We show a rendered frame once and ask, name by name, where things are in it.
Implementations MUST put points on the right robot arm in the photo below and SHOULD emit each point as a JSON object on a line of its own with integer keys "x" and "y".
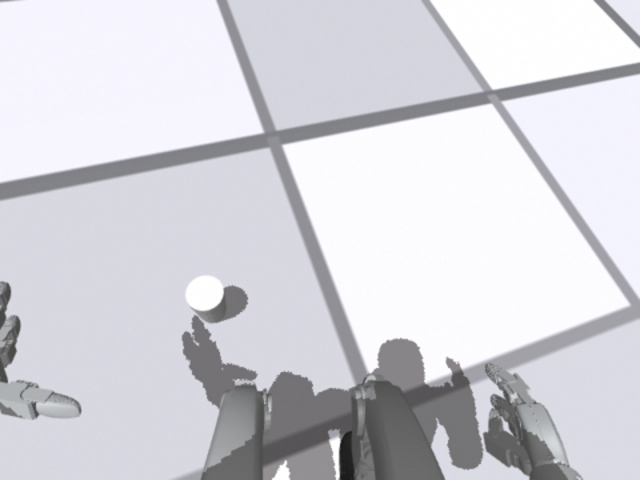
{"x": 554, "y": 472}

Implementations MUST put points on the right robot foot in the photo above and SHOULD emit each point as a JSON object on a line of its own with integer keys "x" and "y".
{"x": 345, "y": 458}

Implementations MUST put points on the right robot hand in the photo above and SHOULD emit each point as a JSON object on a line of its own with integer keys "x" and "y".
{"x": 536, "y": 440}

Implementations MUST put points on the cup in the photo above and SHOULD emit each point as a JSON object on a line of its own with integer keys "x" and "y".
{"x": 206, "y": 296}

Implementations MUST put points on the left robot hand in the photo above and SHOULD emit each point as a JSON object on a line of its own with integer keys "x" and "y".
{"x": 25, "y": 399}

